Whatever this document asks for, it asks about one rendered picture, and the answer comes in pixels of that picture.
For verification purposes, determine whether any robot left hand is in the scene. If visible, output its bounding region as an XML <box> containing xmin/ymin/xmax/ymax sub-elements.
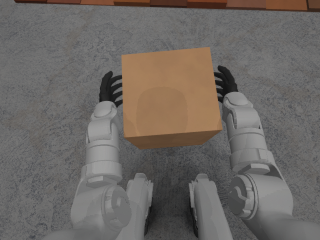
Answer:
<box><xmin>99</xmin><ymin>71</ymin><xmax>123</xmax><ymax>108</ymax></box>

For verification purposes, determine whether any right robot foot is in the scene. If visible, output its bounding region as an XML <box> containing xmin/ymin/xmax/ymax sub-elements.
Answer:
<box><xmin>189</xmin><ymin>198</ymin><xmax>199</xmax><ymax>238</ymax></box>

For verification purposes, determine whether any robot right upper arm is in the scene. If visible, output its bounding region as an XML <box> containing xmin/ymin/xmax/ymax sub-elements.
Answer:
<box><xmin>227</xmin><ymin>173</ymin><xmax>320</xmax><ymax>240</ymax></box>

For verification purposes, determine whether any carton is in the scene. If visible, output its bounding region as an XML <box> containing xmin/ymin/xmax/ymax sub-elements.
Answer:
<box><xmin>121</xmin><ymin>47</ymin><xmax>223</xmax><ymax>150</ymax></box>

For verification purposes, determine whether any robot left upper arm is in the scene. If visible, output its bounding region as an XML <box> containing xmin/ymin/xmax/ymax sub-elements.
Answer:
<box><xmin>41</xmin><ymin>184</ymin><xmax>132</xmax><ymax>240</ymax></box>

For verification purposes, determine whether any robot left forearm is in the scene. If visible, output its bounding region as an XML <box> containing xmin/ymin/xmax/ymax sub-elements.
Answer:
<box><xmin>70</xmin><ymin>101</ymin><xmax>123</xmax><ymax>223</ymax></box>

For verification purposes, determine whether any robot right hand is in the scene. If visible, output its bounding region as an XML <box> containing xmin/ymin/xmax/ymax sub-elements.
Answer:
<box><xmin>213</xmin><ymin>65</ymin><xmax>239</xmax><ymax>103</ymax></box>

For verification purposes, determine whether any right robot thigh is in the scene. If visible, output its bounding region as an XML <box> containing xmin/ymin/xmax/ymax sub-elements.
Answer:
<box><xmin>188</xmin><ymin>178</ymin><xmax>233</xmax><ymax>240</ymax></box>

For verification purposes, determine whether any robot right forearm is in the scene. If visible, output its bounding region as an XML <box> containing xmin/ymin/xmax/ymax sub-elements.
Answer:
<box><xmin>222</xmin><ymin>91</ymin><xmax>294</xmax><ymax>210</ymax></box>

